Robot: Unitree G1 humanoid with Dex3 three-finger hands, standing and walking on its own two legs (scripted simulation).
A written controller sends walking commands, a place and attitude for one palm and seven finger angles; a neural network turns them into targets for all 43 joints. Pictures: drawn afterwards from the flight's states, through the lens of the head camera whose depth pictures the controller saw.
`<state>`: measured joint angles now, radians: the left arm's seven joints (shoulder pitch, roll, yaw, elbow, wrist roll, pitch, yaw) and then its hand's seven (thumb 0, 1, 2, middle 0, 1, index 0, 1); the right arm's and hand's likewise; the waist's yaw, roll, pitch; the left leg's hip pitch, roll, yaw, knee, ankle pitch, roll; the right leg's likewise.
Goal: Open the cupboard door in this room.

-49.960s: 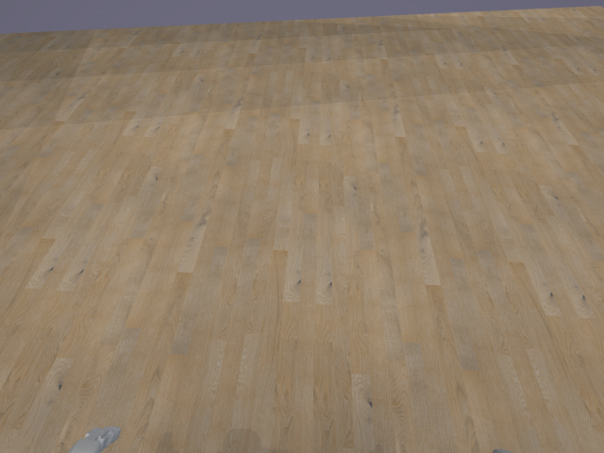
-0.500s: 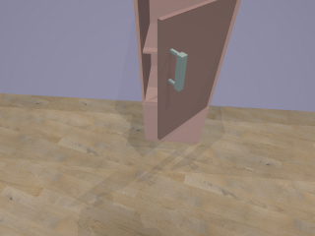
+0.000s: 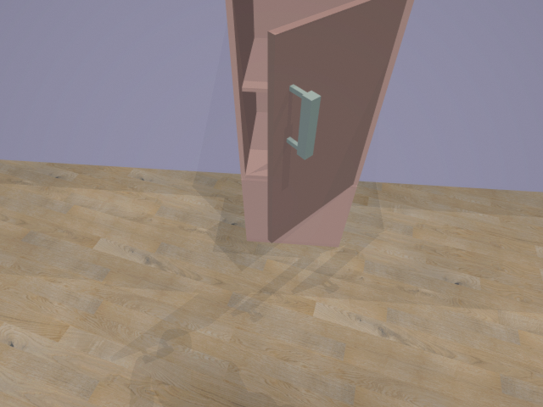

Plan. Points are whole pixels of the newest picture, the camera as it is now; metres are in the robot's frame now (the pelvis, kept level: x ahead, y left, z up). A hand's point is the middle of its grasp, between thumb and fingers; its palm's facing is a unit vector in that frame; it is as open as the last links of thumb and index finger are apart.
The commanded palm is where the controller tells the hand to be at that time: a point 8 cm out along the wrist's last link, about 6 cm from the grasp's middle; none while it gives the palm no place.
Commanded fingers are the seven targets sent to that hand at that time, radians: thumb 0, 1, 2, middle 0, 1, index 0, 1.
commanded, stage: walk to a spot facing it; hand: left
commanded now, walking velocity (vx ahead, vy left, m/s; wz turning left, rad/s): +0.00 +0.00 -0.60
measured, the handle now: (300, 122) +0.60 -0.02 +0.08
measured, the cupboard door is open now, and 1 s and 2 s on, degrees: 45 45 45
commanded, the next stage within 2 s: none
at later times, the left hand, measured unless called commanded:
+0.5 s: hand out of the picture +0.07 +0.17 -0.16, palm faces -0.18 -0.94 -0.30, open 7.4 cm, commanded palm none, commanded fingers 0.00 0.90 0.90 -0.20 -0.30 -0.20 -0.30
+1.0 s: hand (201, 382) +0.19 +0.14 -0.17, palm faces -0.49 -0.84 -0.23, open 7.4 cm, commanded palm none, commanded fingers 0.00 0.90 0.90 -0.20 -0.30 -0.20 -0.30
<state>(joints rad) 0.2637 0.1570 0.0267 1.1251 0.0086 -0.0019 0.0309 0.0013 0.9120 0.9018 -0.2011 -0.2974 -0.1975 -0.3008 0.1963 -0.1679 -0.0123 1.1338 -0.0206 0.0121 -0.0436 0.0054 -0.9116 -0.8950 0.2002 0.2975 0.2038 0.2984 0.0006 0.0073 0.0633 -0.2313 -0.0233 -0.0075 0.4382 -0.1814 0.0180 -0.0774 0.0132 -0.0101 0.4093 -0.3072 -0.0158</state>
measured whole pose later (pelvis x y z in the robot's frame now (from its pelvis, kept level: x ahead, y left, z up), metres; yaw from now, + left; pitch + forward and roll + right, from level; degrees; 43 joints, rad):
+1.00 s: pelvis +0.00 +0.00 +0.00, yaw -33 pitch +1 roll -1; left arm 0.16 0.25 0.10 0.90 0.02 0.06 -0.03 0.01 0.91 0.90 -0.20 -0.30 -0.19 -0.30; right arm 0.20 -0.18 -0.03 0.90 -0.04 0.01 -0.04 0.01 -0.91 -0.89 0.20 0.30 0.21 0.30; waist 0.02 -0.01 0.12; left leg -0.22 0.11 0.11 0.52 -0.31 -0.03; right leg -0.46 -0.02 -0.04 0.93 -0.44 0.05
